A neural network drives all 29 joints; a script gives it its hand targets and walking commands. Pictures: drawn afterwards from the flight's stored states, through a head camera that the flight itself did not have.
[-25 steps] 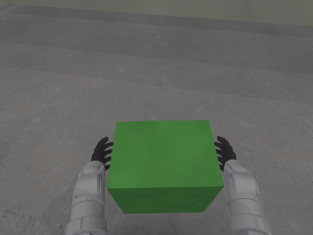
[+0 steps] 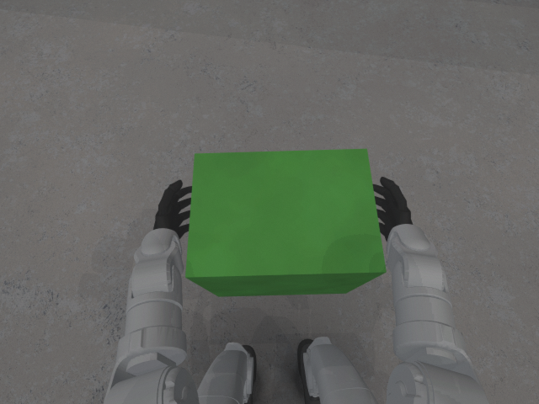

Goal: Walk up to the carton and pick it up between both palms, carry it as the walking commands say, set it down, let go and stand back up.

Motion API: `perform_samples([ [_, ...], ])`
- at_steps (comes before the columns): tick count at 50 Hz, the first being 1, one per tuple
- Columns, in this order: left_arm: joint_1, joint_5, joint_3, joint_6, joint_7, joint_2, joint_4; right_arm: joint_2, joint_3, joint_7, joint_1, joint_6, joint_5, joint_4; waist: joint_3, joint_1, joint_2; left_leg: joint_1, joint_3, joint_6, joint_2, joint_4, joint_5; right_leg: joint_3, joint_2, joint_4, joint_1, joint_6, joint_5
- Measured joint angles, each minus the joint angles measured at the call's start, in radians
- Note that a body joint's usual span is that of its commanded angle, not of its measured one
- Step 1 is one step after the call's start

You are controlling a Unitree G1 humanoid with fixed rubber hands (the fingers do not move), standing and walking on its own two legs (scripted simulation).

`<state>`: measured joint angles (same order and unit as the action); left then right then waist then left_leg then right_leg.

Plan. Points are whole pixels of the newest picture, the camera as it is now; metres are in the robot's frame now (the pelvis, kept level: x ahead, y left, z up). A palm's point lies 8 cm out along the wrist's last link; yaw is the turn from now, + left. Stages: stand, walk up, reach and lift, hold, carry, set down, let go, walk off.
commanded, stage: set down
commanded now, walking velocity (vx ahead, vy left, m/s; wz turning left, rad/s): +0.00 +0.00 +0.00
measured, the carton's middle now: (281, 233) +0.37 -0.01 -0.12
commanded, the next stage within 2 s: none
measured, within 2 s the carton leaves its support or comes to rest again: neither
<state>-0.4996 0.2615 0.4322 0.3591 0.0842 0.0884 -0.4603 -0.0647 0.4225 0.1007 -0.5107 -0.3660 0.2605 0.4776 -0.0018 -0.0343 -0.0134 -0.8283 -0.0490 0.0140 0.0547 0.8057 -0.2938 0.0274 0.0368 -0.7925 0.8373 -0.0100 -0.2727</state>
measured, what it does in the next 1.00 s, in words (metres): lowers itself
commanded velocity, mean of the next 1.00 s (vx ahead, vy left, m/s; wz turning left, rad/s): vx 0.00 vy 0.00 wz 0.00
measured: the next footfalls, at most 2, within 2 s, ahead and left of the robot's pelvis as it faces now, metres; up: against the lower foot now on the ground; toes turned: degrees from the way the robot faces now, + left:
none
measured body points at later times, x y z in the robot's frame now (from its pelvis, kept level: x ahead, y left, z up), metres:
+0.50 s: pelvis -0.01 +0.00 -0.07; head +0.19 -0.01 +0.33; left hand +0.41 +0.16 -0.14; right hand +0.39 -0.20 -0.14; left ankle +0.05 +0.11 -0.70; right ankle +0.05 -0.11 -0.70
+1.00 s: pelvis -0.03 +0.00 -0.15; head +0.21 -0.01 +0.24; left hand +0.44 +0.16 -0.23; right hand +0.42 -0.20 -0.23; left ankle +0.05 +0.11 -0.70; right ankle +0.05 -0.11 -0.70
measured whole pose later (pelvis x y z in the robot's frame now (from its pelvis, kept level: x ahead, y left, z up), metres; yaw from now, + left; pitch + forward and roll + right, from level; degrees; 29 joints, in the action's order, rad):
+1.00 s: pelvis -0.03 +0.00 -0.15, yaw +0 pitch +43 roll +0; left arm -0.83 0.17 0.43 0.30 0.01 -0.02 -0.65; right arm 0.05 0.44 0.03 -0.81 -0.31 0.15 0.65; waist 0.23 -0.03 -0.02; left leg -1.72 -0.05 0.00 0.10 1.45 -0.47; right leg 0.05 0.07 -1.44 1.73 0.01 -0.45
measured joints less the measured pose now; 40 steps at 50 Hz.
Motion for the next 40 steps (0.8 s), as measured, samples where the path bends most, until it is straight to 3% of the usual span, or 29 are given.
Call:
perform_samples([
  [19, -0.130, -0.012, 0.026, -0.016, -0.013, -0.022, -0.048, 0.028, 0.038, -0.005, -0.121, 0.012, -0.012, 0.036, 0.120, -0.007, -0.013, -0.405, 0.003, -0.004, 0.022, 0.249, -0.068, 0.013, 0.007, -0.260, 0.410, 0.007, -0.073],
  [40, -0.243, -0.068, 0.006, -0.048, -0.054, -0.076, -0.135, 0.080, 0.014, -0.060, -0.220, 0.045, -0.090, 0.115, 0.226, 0.004, -0.010, -0.755, 0.000, -0.015, 0.038, 0.524, -0.154, 0.018, 0.031, -0.530, 0.761, 0.014, -0.153],
])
